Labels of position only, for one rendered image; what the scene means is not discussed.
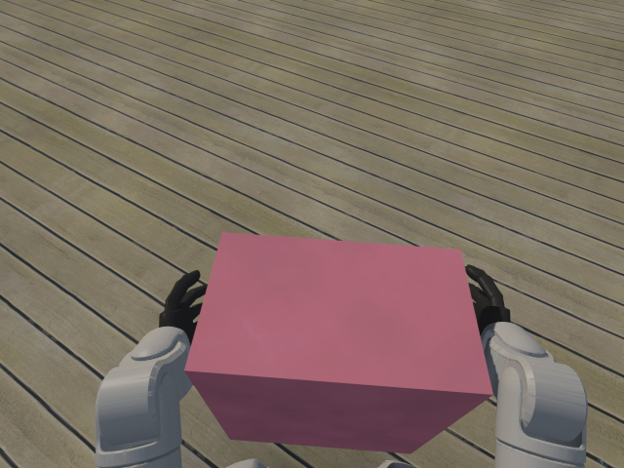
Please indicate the right robot forearm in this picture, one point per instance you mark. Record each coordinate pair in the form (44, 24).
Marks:
(542, 406)

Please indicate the carton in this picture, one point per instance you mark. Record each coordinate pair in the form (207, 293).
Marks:
(337, 344)

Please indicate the robot right hand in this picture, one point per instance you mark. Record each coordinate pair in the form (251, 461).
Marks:
(489, 307)

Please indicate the left robot forearm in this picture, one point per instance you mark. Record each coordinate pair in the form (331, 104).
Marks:
(137, 407)

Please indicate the robot left hand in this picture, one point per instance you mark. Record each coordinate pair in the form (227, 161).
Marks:
(178, 312)

